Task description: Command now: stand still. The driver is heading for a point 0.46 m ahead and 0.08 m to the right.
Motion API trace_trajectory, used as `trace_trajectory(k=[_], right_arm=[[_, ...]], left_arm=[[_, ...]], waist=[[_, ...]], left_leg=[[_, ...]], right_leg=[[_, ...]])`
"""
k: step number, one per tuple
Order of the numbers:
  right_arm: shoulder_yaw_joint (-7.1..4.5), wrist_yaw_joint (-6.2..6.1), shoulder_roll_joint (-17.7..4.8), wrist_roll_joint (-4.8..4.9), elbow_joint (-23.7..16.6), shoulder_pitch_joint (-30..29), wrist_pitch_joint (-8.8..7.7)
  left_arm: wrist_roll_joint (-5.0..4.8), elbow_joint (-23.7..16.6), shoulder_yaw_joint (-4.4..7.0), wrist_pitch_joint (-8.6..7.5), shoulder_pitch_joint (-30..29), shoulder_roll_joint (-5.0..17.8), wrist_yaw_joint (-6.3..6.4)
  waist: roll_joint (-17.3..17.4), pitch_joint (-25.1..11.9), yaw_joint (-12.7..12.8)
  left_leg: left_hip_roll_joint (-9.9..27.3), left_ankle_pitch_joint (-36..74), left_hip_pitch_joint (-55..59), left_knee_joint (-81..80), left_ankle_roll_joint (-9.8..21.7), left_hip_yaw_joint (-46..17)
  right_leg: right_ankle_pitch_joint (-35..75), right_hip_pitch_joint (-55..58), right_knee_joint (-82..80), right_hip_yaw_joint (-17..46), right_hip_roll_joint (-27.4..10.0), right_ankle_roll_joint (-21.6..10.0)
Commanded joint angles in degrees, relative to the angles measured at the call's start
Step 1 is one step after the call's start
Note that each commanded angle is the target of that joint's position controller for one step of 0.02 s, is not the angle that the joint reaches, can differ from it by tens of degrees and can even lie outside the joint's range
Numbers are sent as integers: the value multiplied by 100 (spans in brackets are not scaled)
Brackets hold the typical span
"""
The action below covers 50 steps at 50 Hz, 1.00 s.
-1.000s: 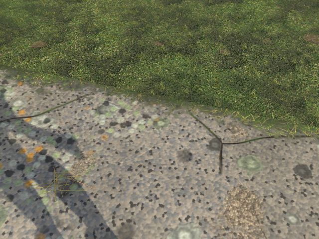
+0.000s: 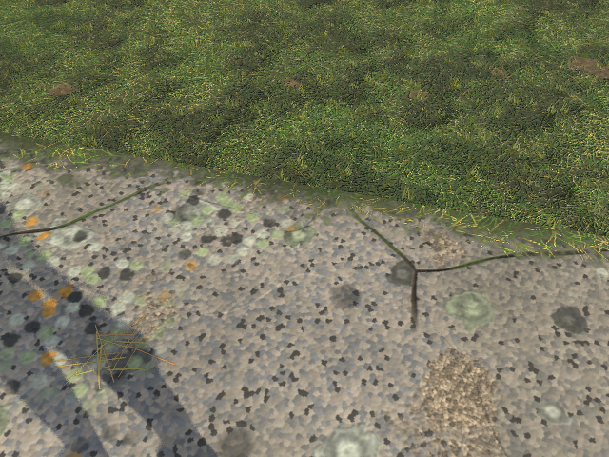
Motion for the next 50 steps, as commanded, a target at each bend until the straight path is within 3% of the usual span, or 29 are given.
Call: trace_trajectory(k=[1, 21, 22, 25, 27, 29, 30, 32, 34, 35, 36, 37, 38, 39, 41, 44, 48, 50], right_arm=[[-66, -19, -450, 1, -20, 343, -33], [-23, -35, -226, 0, 301, 561, -24], [-16, -33, -198, -5, 323, 612, -20], [-147, -9, -477, -25, 270, 627, 51], [-192, 22, -484, -29, 233, 817, 77], [-280, 28, -635, -19, 289, 1150, 44], [-327, 42, -710, -25, 291, 1179, 26], [-374, 81, -754, -38, 188, 914, -23], [-376, 110, -668, 10, -68, 224, -80], [-290, 135, -374, 52, -345, -310, -155], [-213, 176, -106, -44, -570, -509, -243], [-279, 216, -482, -236, -618, -618, -289], [-273, 271, -396, -234, -543, -462, -334], [-256, 333, -299, -165, -478, -326, -377], [-298, 421, -377, -144, -509, -378, -369], [-316, 456, -363, -168, -681, -736, -254], [-217, 472, -220, -100, -1153, -1819, -191], [-206, 452, -281, -71, -1288, -2041, -173]], left_arm=[[-1, -15, 59, -29, 351, 441, 22], [-6, 240, 6, -42, 602, 230, 60], [-1, 260, -4, -41, 656, 193, 57], [43, 165, 69, 10, 674, 295, 15], [71, 4, 60, 0, 529, 197, -34], [134, -207, 18, -110, 305, -6, -92], [161, -313, 19, -184, 204, 14, -123], [113, -406, 64, -323, 312, 128, -191], [30, -133, 100, -420, 1314, 82, -205], [34, 26, 216, -465, 1973, 468, -149], [1, 213, 391, -453, 2647, 995, -147], [34, 214, 368, -419, 2486, 830, -132], [68, 77, 315, -437, 2110, 647, -134], [95, -36, 288, -467, 1783, 586, -134], [57, -109, 223, -540, 1490, 463, -116], [5, 61, 142, -636, 1762, 373, -98], [47, 68, 91, -667, 1737, 448, -80], [39, 89, 98, -672, 1723, 557, -58]], waist=[[20, 279, -1], [21, 358, -5], [35, 231, -7], [208, 526, -7], [329, 1002, -133], [815, 1050, -278], [894, 1043, -296], [732, 939, -96], [423, 877, 471], [-522, 878, 813], [-1661, 733, 996], [-988, 965, 752], [-390, 953, 493], [-179, 838, 297], [-224, 736, 129], [-390, 692, 108], [-547, 827, 208], [-683, 829, 203]], left_leg=[[642, 705, -512, -442, 129, -535], [647, 718, -505, -399, 110, -492], [599, 232, -459, -465, 122, -485], [458, -2179, -869, -441, 401, -635], [705, -3195, -1012, -595, 641, -1121], [1312, -3456, -548, -1072, 982, -2014], [1567, -3322, -477, -1219, 1143, -2305], [1612, -2876, -732, -1154, 1176, -2210], [1118, -2507, -1905, -505, 866, -1494], [449, -1863, -2830, 698, 521, -608], [-111, -1384, -3573, 2404, 298, 415], [168, -1476, -3950, 3373, 326, 349], [365, -1103, -3862, 3811, 332, 206], [495, -719, -3726, 3967, 312, 159], [640, -278, -3645, 3900, 208, 258], [574, 33, -3767, 3740, 83, 578], [394, 458, -3228, 2345, 41, 938], [276, 608, -2641, 1733, 194, 1085]], right_leg=[[575, 127, -266, 446, -446, -139], [525, 14, -230, 448, -437, -160], [119, 60, -263, 420, -382, -167], [-1897, -366, 160, 216, -22, -315], [-2444, -1090, 510, 235, 64, -398], [-1647, -1634, 1272, -132, 197, -354], [-1334, -1691, 1435, -203, 124, -363], [-1246, -1220, 1198, -143, 28, -446], [-1084, 559, 136, 13, 86, -571], [-1888, 1353, -611, 1282, -603, -775], [-2598, 1968, -1453, 3045, -1662, -1200], [-2117, 1731, -1401, 3324, -1994, -1340], [-1539, 1471, -1354, 2934, -1852, -1314], [-1164, 1333, -1407, 2556, -1690, -1254], [-538, 1241, -1549, 1838, -1355, -1129], [1257, 1302, -1422, 1108, -1133, -1064], [2580, 808, -1358, 501, -900, -1016], [3119, 690, -1349, 385, -954, -989]])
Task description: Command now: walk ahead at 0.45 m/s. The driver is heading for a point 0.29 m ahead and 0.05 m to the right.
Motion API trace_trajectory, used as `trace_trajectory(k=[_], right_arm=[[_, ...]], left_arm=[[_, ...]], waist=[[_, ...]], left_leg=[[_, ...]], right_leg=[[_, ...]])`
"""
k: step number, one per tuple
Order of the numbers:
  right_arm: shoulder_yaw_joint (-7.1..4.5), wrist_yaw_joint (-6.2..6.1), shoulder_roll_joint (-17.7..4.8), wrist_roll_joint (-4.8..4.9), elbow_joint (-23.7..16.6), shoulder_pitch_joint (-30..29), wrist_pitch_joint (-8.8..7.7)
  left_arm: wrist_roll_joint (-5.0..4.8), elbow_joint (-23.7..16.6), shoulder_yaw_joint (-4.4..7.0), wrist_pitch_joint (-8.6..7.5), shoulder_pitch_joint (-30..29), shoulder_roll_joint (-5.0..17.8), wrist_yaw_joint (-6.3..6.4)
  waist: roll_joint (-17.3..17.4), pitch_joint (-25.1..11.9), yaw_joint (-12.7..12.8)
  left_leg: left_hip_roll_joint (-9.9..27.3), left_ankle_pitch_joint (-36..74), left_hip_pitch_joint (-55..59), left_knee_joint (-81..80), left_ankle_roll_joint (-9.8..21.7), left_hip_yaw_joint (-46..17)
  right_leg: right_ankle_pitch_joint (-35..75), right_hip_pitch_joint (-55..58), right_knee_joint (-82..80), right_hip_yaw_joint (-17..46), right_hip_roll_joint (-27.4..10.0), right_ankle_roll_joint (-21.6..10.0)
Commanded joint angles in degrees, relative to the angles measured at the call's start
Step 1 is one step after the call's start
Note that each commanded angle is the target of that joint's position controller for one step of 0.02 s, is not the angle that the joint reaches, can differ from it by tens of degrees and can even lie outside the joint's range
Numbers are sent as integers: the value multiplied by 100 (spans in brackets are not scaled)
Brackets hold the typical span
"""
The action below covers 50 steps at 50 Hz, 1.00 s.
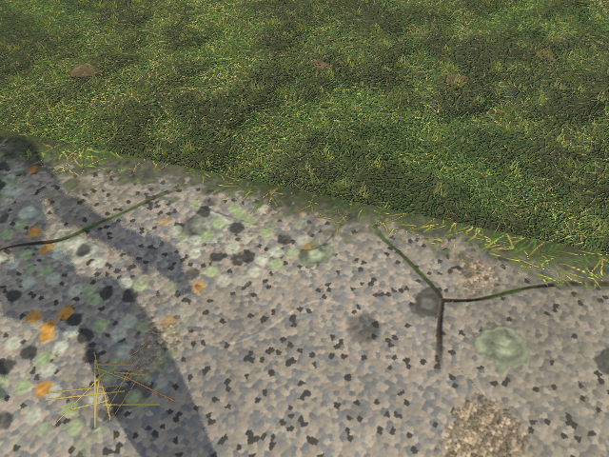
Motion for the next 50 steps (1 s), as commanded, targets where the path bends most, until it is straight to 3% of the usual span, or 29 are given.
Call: trace_trajectory(k=[1, 3, 4, 5, 6, 7, 8, 9, 10, 11, 12, 13, 16, 19, 22, 25, 27, 28, 29, 30, 31, 33, 38, 50], right_arm=[[27, -25, -134, 33, -509, -584, -25], [-81, -104, -370, 32, -359, 74, -59], [-174, -145, -527, 40, -111, 842, -95], [-261, -199, -652, -16, 193, 1709, -141], [-382, -250, -1050, -191, 356, 2482, -190], [-446, -212, -1440, -244, 321, 2500, -183], [-442, -165, -1299, 70, 287, 2084, -149], [-321, -169, -930, 123, 207, 1410, -179], [-210, -149, -539, 101, 227, 1190, -230], [-134, -179, -299, 84, 290, 1180, -272], [-52, -219, -95, 84, 373, 1204, -289], [-8, -235, -48, 66, 439, 1311, -329], [33, -250, -290, 4, 531, 1435, -397], [105, -264, -328, -1, 596, 1558, -341], [152, -291, -314, 13, 736, 1893, -255], [198, -334, -252, -19, 801, 1952, -156], [218, -372, -216, 30, 821, 1895, -103], [232, -381, -159, 15, 828, 2031, -108], [214, -386, -101, 19, 837, 2331, -111], [283, -388, 291, 108, 1035, 2833, -42], [250, -419, 101, 65, 1099, 2654, 1], [190, -427, -73, 65, 1049, 2288, 31], [224, -445, 89, 78, 1122, 2157, 55], [259, -496, 126, 85, 1309, 2103, 121]], left_arm=[[-14, -122, 94, -77, 133, 813, 37], [-6, -134, 125, -94, -47, 982, 38], [-2, -148, 148, -69, -148, 1066, 41], [-36, -161, 155, -39, -225, 1095, 34], [-67, -257, 102, -14, -59, 870, 7], [-273, -266, 12, 55, 746, 181, -11], [-125, -328, 159, 94, 244, 690, 10], [-60, -517, 166, 94, -278, 662, 6], [17, -543, 172, 91, -507, 631, -3], [83, -522, 201, 143, -551, 594, -24], [122, -505, 189, 224, -445, 488, -66], [117, -497, 188, 295, -434, 394, -94], [92, -510, 170, 457, -562, 303, -94], [42, -626, 118, 531, -1155, 331, -42], [-5, -632, 87, 574, -1494, 401, 4], [4, -607, 57, 571, -1706, 419, 43], [19, -526, 15, 516, -1606, 384, 79], [41, -451, 42, 457, -1430, 575, 108], [67, -426, 63, 387, -1282, 780, 119], [-43, -344, 26, 404, -1481, 668, 103], [-46, -367, -18, 410, -1591, 410, 56], [-54, -336, -17, 417, -1595, 406, 58], [-79, -170, -6, 419, -1421, 440, 118], [-54, 92, -42, 470, -1203, 363, 138]], waist=[[-840, 740, -172], [-820, 324, -548], [-787, -108, -882], [-689, -498, -1242], [-242, -1006, -1376], [955, -1681, -887], [132, -1454, -825], [111, -651, -570], [-163, -256, -454], [-129, -134, -329], [-12, -114, -181], [40, -142, -114], [147, -222, 77], [406, -221, -34], [486, -318, -223], [378, -101, -304], [126, 85, -185], [-123, 29, -227], [-450, -8, -453], [-984, 25, -671], [-784, 230, -552], [-534, 236, -430], [-179, 115, -404], [-86, 246, -356]], left_leg=[[-297, 239, 589, -780, 203, 373], [-534, 181, 1472, -937, 458, 354], [-639, 173, 2219, -1096, 585, 298], [-554, 459, 3239, -1502, 686, 177], [597, 176, 4429, -1608, 887, -1021], [2453, 1463, 5428, -2173, 1891, -3935], [2170, 1800, 4665, -2604, 1884, -4018], [1995, 2108, 3860, -2669, 1696, -2991], [1718, 2747, 3212, -2797, 1504, -2367], [1455, 3147, 2819, -2871, 1315, -1829], [1263, 3391, 2499, -2970, 1180, -1405], [1190, 3807, 2349, -2979, 1092, -1174], [1006, 4622, 2136, -2931, 1028, -654], [795, 4536, 2197, -2832, 785, -351], [840, 3850, 2362, -2755, 703, -425], [985, 2631, 2308, -2678, 780, -729], [894, 1568, 2157, -2487, 590, -849], [741, 1024, 1994, -2373, 399, -873], [416, 234, 1792, -2230, 257, -702], [127, -597, 2128, -2535, 142, -536], [139, -457, 2441, -2640, 96, -588], [239, 189, 2717, -2571, 111, -666], [345, 537, 2888, -2603, 69, -666], [418, 556, 2922, -2654, 44, -682]], right_leg=[[4400, -885, -56, 419, -1364, -621], [6021, -646, 825, 257, -1437, -519], [6359, -593, 1727, 191, -1421, -436], [5851, -969, 2880, 86, -1233, -315], [3704, -2009, 4540, -64, -919, -219], [-1319, -3628, 6934, -109, 185, -6], [-839, -3752, 7254, 611, -13, -59], [-391, -3899, 7025, 579, -281, -70], [-224, -3742, 6720, 510, -428, -79], [-171, -3498, 6435, 517, -533, -65], [-181, -3204, 6111, 486, -574, -19], [-153, -2982, 5819, 451, -551, 12], [76, -2766, 4980, 275, -453, 114], [509, -2670, 3784, 66, -412, 116], [785, -2466, 3237, -17, -387, 129], [530, -2241, 2652, 5, -411, 94], [1124, -1719, 1485, 108, -495, 44], [1904, -1252, 1252, 494, -857, 27], [3126, -939, 1354, 941, -1360, -60], [3209, -1423, 1364, 1061, -1488, -372], [2707, -1756, 1269, 1001, -1306, -290], [2395, -1846, 1228, 740, -991, -110], [2442, -1622, 1173, 698, -938, -92], [2257, -1603, 1064, 654, -884, -71]])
